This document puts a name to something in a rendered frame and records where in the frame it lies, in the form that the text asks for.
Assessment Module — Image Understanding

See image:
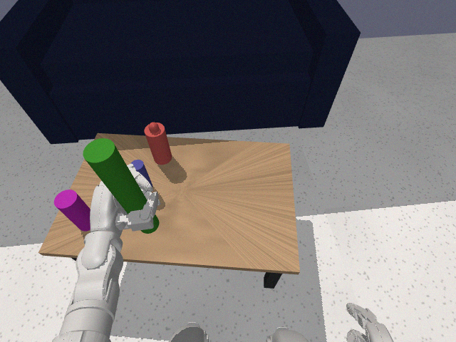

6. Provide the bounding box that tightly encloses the left robot hand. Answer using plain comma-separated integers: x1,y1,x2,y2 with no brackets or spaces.
90,164,161,237

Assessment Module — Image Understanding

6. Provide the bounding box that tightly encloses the sofa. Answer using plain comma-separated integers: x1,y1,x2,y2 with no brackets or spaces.
0,0,361,144

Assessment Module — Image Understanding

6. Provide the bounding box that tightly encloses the coffee table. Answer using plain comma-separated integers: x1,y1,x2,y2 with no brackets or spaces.
39,133,300,289

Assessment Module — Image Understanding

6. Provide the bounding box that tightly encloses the left robot arm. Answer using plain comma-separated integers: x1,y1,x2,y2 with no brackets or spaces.
52,230,123,342

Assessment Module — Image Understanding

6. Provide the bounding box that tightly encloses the right robot hand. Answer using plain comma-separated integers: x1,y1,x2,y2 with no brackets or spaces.
346,303,394,342

